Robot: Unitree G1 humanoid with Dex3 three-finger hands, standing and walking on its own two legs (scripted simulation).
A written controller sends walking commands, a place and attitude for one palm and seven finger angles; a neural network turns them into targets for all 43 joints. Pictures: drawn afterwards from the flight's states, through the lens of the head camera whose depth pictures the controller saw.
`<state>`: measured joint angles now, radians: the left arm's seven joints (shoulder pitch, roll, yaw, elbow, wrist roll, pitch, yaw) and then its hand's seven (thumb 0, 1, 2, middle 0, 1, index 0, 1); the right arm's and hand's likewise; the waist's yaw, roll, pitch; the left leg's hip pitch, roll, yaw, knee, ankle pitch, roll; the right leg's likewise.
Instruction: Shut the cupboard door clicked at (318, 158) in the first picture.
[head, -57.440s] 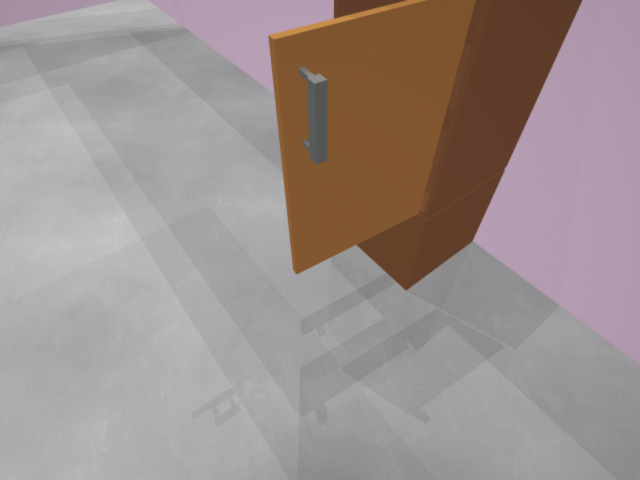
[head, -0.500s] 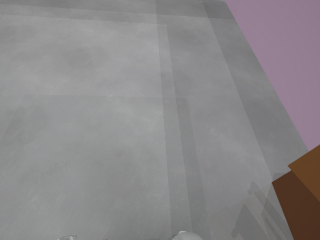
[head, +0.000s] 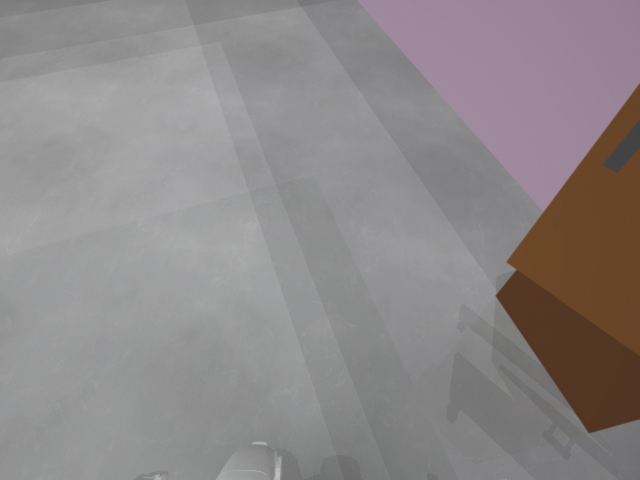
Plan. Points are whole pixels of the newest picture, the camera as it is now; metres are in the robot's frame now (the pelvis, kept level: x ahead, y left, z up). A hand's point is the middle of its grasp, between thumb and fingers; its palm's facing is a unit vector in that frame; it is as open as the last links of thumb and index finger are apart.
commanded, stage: turn to face it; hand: left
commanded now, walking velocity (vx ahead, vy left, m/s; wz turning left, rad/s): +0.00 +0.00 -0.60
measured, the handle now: out of the picture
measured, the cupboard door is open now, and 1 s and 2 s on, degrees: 23 23 23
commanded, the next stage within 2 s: take the last steps up to it in 1.16 s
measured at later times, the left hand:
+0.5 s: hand (199, 429) +0.19 +0.20 -0.16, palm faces -0.30 -0.92 -0.25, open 7.4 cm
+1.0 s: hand (236, 399) +0.24 +0.15 -0.18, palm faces -0.51 -0.84 -0.20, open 7.4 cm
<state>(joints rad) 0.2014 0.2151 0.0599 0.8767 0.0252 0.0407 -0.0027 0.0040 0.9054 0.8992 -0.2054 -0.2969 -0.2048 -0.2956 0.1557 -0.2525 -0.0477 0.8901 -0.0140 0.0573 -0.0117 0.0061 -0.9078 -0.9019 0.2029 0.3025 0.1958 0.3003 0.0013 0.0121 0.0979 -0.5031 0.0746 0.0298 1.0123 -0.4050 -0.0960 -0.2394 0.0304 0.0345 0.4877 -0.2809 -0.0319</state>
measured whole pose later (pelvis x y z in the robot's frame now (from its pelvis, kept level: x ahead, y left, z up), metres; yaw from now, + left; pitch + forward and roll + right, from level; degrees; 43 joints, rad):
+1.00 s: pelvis +0.07 +0.02 -0.01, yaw -34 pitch +1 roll -1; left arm 0.21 0.25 0.08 0.91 0.02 0.07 -0.01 0.01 0.91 0.90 -0.21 -0.30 -0.20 -0.30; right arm 0.18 -0.20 -0.01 0.87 -0.03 0.01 -0.02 0.00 -0.91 -0.90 0.20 0.30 0.20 0.30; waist 0.01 -0.05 0.05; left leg -0.32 0.05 0.08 0.60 -0.30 0.01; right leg -0.38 0.05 0.08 0.86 -0.49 0.01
